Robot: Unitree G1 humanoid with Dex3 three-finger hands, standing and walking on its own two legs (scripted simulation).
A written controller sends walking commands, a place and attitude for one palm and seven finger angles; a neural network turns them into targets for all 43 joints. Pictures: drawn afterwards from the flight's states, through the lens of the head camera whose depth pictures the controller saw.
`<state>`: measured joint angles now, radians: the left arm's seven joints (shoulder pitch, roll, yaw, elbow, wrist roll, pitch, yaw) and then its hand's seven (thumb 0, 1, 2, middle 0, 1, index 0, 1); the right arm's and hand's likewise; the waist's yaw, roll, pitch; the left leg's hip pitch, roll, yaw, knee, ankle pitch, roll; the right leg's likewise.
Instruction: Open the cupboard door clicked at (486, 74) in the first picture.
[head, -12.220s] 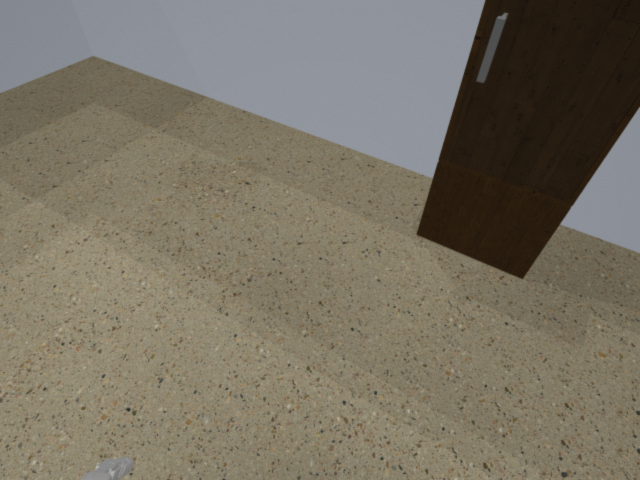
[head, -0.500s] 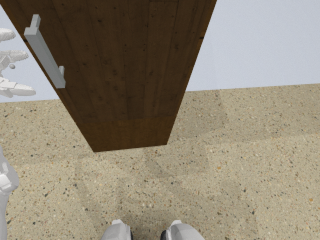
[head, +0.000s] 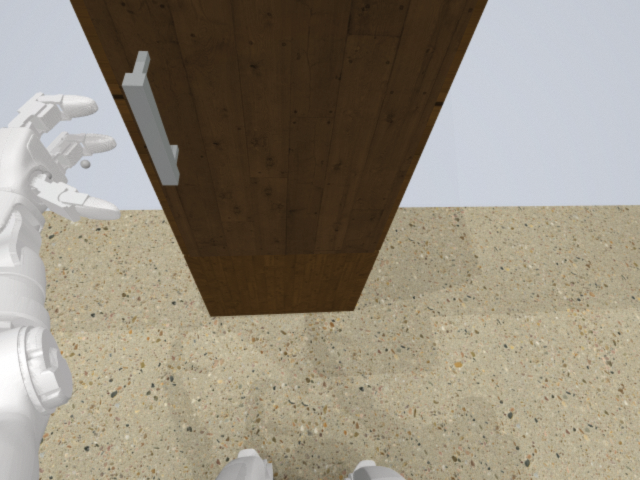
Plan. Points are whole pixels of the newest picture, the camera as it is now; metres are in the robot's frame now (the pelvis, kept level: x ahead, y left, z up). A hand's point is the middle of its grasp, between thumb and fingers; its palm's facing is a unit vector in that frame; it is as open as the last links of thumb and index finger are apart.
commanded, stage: move the hooked fingers beside the handle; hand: left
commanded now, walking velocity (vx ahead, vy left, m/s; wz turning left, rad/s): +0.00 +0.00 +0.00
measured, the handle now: (157, 124) +0.53 +0.20 +0.10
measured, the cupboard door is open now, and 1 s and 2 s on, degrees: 0 0 0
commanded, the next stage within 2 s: slide the fingers in behind the handle in 0.22 s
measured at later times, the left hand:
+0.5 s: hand (103, 155) +0.47 +0.25 +0.10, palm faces +0.02 -1.00 +0.01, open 14.0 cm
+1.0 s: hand (133, 159) +0.47 +0.22 +0.10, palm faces +0.03 -1.00 +0.01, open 14.0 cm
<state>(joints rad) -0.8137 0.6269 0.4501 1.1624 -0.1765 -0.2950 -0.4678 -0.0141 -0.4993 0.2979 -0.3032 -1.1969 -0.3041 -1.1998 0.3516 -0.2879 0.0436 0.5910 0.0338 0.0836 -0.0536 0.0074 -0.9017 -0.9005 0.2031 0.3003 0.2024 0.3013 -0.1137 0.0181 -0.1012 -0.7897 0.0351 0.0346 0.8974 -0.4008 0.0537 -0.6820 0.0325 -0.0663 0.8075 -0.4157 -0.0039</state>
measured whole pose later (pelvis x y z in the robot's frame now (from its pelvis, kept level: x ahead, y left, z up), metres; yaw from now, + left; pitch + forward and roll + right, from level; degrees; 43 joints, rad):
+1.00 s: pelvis +0.00 -0.01 +0.00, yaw +0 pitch +16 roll -3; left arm -0.83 0.54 0.40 1.14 -0.16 -0.32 -0.33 -0.01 -0.50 0.30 -0.30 -1.20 -0.30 -1.20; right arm 0.37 -0.28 0.04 0.61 0.03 0.07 -0.04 0.01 -0.90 -0.90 0.20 0.30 0.20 0.30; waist -0.12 0.03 -0.09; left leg -0.79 0.04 0.03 0.90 -0.40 0.04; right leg -0.70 0.04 -0.07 0.84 -0.42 -0.02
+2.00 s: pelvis -0.01 -0.02 +0.00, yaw +0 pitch +16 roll -2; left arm -0.83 0.46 0.37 1.13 -0.13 -0.34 -0.23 -0.01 -0.50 0.30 -0.30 -1.20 -0.31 -1.20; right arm 0.38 -0.28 0.02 0.63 0.02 0.06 -0.03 0.01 -0.90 -0.90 0.20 0.30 0.20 0.30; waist -0.13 0.03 -0.10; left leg -0.78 0.04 0.03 0.89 -0.39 0.03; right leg -0.69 0.04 -0.06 0.84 -0.42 -0.03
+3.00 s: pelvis -0.01 -0.02 +0.00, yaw -1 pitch +15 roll -2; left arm -0.77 0.42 0.36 1.05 -0.15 -0.35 -0.22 0.00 0.72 0.81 -0.35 -1.34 -0.35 -1.33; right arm 0.39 -0.27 0.02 0.63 0.03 0.07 -0.02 0.01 -0.90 -0.90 0.20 0.30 0.20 0.30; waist -0.12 0.03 -0.11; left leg -0.76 0.04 0.05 0.88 -0.39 0.03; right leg -0.68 0.04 -0.04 0.83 -0.42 -0.02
